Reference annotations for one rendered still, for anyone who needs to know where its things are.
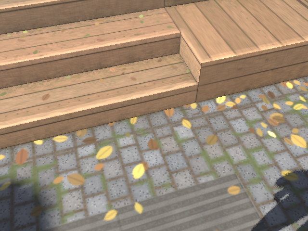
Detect stairs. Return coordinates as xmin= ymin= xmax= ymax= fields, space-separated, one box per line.
xmin=0 ymin=0 xmax=198 ymax=149

